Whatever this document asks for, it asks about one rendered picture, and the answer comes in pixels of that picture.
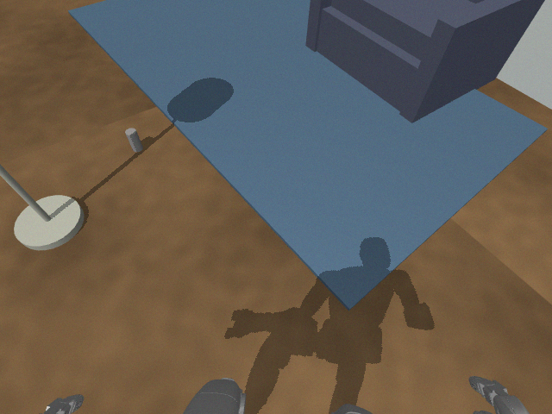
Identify left robot hand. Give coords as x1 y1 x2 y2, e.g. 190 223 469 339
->
40 394 84 414

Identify right robot hand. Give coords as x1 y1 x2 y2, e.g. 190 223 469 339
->
469 376 529 414

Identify armchair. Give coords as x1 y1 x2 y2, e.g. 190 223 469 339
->
305 0 545 123

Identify can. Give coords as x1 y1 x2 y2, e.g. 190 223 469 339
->
125 128 143 152

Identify floor lamp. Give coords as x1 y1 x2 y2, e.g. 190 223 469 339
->
0 165 85 250

